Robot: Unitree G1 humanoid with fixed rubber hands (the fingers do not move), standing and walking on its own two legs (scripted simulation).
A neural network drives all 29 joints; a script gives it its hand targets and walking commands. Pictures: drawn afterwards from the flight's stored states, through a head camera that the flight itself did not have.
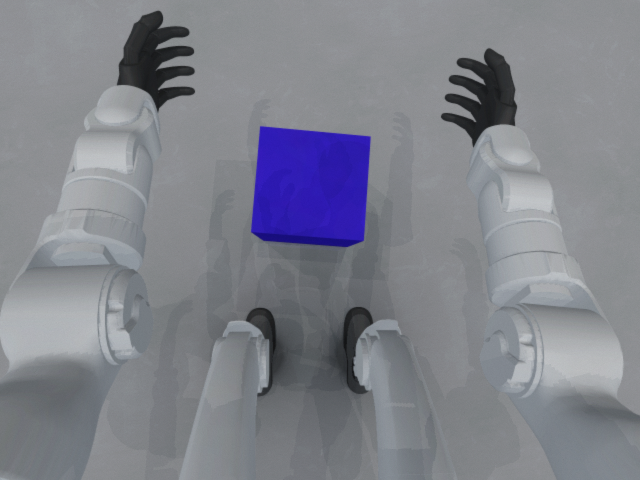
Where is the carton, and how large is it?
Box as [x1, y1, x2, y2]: [251, 126, 370, 246]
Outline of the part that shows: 260,126 251,231 263,240 348,246 363,240 370,136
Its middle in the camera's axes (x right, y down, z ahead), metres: -0.03 -0.10 +0.85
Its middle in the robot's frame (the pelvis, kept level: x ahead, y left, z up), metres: +0.50 +0.00 -0.51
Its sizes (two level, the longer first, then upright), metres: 0.210 0.200 0.250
